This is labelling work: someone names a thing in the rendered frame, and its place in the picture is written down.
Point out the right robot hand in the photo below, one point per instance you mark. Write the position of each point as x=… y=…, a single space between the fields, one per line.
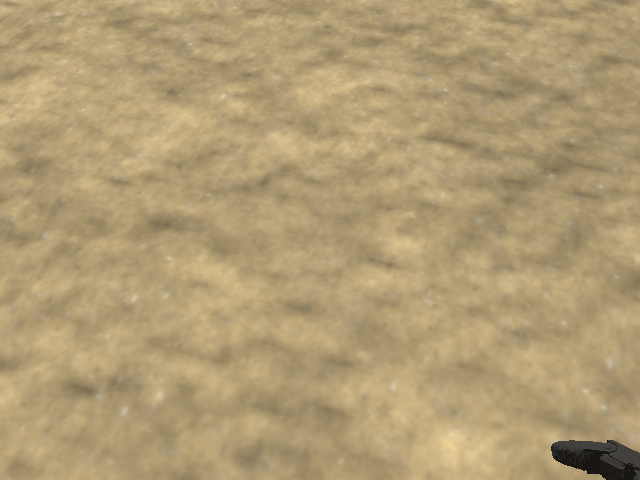
x=612 y=460

